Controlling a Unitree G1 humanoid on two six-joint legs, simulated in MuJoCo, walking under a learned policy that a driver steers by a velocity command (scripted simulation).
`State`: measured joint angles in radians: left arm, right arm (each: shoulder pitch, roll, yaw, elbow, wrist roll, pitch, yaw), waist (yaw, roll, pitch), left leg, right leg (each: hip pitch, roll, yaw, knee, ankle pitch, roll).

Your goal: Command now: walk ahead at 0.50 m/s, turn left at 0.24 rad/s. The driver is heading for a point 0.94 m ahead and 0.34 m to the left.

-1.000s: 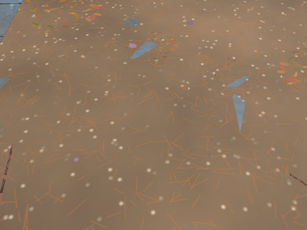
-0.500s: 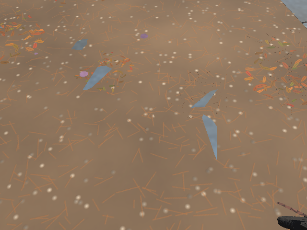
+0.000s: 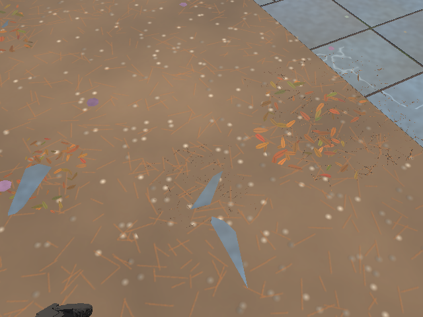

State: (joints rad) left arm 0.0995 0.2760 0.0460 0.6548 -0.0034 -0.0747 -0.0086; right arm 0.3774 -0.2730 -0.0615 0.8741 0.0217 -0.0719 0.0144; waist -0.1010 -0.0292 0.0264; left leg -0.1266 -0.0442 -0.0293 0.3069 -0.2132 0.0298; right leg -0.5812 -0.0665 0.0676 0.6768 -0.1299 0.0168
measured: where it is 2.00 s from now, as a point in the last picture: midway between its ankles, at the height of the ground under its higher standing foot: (90, 208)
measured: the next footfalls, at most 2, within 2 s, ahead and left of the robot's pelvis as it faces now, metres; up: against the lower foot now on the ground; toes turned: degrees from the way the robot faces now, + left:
right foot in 0.12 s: +0.22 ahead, -0.14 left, +0.00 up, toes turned +6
left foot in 0.62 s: +0.44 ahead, +0.18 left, +0.00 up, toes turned +24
